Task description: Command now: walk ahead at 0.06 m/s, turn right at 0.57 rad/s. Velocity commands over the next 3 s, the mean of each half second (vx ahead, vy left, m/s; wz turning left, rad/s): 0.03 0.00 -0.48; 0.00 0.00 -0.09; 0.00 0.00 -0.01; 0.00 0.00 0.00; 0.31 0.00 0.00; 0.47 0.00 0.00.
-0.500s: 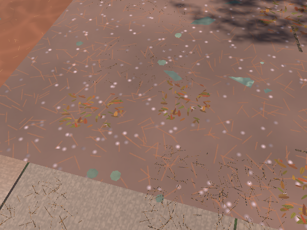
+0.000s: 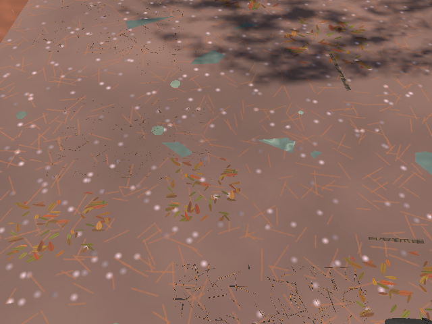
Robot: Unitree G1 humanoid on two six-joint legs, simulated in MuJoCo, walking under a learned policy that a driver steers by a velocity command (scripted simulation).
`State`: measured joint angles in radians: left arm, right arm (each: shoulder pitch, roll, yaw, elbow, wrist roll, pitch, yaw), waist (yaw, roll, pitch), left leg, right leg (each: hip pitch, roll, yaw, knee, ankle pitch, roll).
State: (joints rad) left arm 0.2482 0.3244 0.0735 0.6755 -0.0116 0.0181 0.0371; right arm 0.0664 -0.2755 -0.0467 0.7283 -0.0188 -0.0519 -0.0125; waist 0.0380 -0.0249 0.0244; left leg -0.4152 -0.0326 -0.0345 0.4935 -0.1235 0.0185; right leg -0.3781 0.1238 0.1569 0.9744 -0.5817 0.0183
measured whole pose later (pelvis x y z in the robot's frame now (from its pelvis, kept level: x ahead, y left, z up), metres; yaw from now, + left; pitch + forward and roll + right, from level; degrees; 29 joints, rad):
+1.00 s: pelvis +0.01 -0.03 +0.01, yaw -15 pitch -2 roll +0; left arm 0.19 0.24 0.05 0.79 0.02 0.02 0.02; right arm 0.17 -0.25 -0.03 0.92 -0.01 -0.01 -0.02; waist 0.00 0.00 0.03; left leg -0.19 0.03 0.00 0.51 -0.29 -0.02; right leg -0.22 0.04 0.02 0.50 -0.25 -0.02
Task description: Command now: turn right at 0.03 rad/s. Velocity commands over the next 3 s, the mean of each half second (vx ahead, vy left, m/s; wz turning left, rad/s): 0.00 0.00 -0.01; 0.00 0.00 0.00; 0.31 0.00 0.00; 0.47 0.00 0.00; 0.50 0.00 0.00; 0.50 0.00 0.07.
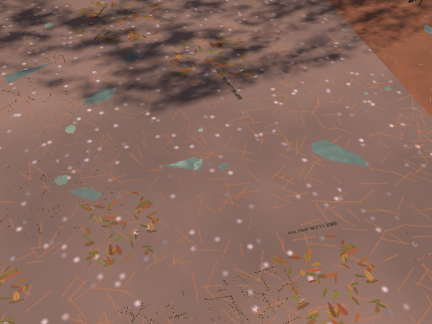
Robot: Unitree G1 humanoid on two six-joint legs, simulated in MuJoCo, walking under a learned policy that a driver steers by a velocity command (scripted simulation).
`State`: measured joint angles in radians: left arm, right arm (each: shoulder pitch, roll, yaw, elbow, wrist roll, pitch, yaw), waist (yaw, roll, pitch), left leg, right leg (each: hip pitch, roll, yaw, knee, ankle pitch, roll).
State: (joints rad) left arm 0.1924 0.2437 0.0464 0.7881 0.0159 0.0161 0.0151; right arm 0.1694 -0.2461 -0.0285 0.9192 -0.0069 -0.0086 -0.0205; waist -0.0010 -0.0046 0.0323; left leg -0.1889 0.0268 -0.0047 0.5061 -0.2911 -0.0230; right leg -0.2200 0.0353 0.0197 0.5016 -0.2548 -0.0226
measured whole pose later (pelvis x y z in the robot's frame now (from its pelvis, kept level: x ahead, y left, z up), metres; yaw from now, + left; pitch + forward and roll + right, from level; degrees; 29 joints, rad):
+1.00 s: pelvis +0.00 +0.01 +0.00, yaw +1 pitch -1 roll +0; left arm 0.21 0.20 0.03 1.09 0.00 0.00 0.04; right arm 0.25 -0.20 -0.01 1.10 0.00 -0.01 -0.04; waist 0.00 0.00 0.04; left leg -0.18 0.01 -0.01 0.48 -0.27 -0.01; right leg -0.21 0.01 0.02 0.48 -0.24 -0.01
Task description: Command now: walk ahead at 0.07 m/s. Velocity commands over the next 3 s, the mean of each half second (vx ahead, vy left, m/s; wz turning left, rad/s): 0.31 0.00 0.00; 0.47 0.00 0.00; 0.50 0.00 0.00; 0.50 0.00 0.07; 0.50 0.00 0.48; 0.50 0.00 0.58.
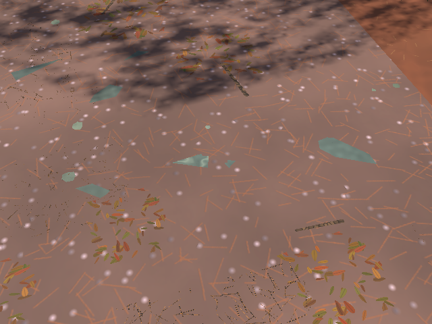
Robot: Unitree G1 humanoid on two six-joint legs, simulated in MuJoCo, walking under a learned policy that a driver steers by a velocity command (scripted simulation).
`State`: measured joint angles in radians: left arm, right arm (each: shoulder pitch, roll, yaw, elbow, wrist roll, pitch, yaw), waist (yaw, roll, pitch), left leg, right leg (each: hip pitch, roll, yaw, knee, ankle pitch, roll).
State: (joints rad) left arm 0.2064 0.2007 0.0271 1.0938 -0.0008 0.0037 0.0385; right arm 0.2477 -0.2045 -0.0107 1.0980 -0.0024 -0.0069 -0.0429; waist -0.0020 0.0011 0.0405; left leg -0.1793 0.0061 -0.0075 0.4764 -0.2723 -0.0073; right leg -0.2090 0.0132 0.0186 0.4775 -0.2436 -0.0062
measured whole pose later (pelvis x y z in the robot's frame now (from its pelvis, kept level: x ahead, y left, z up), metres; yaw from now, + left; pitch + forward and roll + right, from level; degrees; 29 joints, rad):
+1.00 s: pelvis +0.40 -0.01 +0.01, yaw +1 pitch +1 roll -2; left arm 0.34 0.24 0.04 1.01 0.00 -0.10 -0.01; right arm 0.15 -0.26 -0.06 0.87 0.01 -0.08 -0.02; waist 0.06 0.03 0.00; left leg -0.70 0.15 -0.05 0.91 -0.08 0.01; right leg -0.11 0.09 -0.05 0.24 -0.14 -0.08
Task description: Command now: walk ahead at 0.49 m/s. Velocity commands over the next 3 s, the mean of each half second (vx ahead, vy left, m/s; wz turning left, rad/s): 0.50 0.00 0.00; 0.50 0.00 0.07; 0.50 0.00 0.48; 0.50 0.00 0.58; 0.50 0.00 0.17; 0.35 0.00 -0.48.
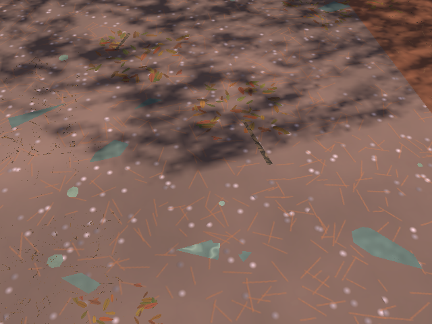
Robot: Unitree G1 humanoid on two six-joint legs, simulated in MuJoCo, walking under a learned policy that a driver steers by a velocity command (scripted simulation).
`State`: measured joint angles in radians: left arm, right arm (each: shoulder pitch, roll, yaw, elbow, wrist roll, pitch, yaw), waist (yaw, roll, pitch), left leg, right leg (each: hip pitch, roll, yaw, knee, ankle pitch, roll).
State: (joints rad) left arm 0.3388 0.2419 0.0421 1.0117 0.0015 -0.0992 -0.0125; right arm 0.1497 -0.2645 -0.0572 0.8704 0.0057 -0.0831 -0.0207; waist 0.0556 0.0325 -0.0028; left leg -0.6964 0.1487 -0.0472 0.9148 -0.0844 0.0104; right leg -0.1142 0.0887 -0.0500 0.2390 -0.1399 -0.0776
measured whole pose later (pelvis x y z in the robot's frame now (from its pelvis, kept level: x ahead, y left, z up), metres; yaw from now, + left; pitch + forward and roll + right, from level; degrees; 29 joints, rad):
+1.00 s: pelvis +0.56 +0.02 +0.00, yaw +3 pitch +1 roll -1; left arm 0.23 0.24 0.06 0.96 0.01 -0.11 -0.02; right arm 0.24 -0.27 -0.07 0.92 0.03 -0.07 -0.01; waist 0.02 0.05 0.03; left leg -0.57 0.09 -0.06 1.13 -0.28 0.05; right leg -0.20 0.05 -0.12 0.34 -0.16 -0.07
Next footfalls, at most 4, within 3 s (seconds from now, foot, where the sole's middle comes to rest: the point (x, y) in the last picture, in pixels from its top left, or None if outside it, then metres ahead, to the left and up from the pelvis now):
0.24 left None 0.31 0.17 -0.78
0.80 right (256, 293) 0.62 -0.06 -0.78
1.34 left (184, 216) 0.90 0.20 -0.78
1.84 right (212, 151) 1.24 0.12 -0.78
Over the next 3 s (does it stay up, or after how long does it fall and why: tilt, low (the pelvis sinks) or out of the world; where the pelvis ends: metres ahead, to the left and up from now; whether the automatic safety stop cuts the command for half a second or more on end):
stays up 1.49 0.47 -0.02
